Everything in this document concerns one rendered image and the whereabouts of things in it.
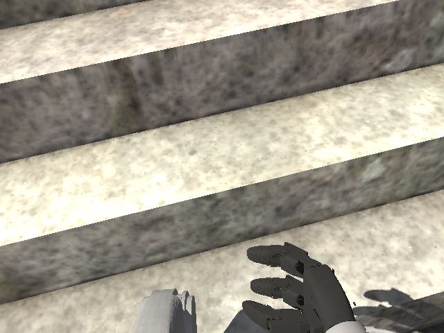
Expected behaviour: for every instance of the robot left thigh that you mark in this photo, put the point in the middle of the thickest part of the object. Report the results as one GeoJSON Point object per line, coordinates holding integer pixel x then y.
{"type": "Point", "coordinates": [166, 311]}

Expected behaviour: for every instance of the right robot hand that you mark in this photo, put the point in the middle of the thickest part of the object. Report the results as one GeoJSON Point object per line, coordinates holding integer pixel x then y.
{"type": "Point", "coordinates": [319, 301]}

